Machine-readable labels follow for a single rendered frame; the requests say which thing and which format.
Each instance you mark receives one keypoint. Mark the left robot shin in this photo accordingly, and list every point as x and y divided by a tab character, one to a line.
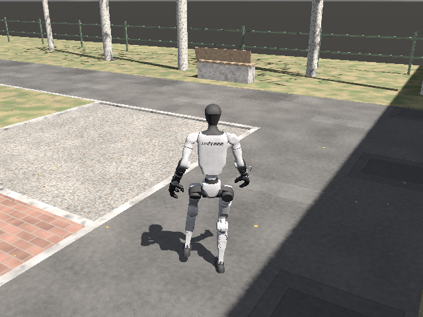
190	222

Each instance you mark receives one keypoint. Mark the left robot forearm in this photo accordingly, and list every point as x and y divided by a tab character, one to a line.
178	174

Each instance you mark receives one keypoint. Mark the robot left upper arm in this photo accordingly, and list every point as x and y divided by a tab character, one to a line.
187	150

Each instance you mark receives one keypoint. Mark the right robot forearm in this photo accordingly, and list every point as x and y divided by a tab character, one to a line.
243	171

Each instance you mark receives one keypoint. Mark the robot left hand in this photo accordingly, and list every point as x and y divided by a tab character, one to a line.
173	188

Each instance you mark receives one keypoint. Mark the humanoid robot torso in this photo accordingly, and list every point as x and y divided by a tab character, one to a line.
212	153

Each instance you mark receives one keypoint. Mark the robot right hand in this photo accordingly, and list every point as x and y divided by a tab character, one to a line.
244	184

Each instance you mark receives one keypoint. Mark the robot right upper arm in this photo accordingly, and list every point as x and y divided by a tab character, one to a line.
236	149

